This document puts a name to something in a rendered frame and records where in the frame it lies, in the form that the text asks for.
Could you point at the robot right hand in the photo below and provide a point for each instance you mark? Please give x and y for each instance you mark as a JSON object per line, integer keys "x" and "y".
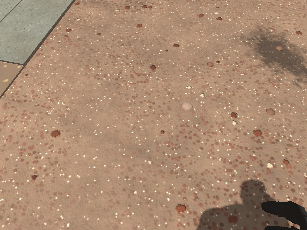
{"x": 288, "y": 210}

